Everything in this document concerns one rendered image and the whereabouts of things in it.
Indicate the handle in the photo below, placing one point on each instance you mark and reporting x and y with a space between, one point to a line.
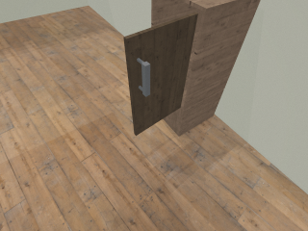
145 77

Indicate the cupboard door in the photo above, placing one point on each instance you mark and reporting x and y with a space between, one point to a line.
167 47

